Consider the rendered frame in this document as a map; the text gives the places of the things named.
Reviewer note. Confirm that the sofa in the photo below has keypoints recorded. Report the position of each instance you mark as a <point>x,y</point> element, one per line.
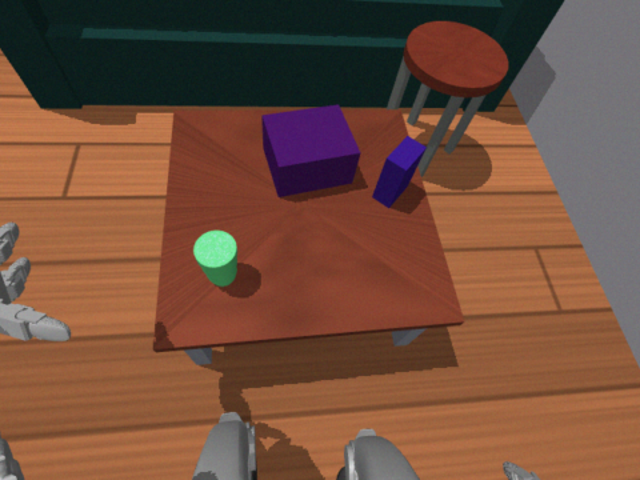
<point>251,53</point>

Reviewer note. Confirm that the right robot hand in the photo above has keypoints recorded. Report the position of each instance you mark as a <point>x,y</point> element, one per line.
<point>514,472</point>

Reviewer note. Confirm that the coffee table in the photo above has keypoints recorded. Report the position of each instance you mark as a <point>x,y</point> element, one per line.
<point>325,263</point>

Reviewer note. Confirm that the left robot hand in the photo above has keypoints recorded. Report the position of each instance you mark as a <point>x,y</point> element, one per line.
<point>16,320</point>

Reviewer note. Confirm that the left robot arm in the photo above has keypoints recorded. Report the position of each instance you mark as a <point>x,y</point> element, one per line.
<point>9,467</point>

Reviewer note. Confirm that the stool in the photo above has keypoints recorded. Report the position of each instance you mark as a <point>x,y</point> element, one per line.
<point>454,59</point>

